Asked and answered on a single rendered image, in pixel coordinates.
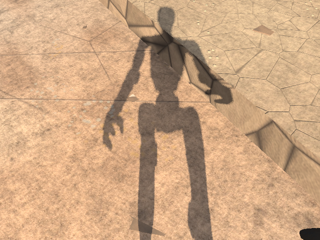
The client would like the robot right hand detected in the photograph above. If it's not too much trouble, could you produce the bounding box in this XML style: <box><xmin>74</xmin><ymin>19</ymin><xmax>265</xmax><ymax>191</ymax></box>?
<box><xmin>299</xmin><ymin>228</ymin><xmax>320</xmax><ymax>240</ymax></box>

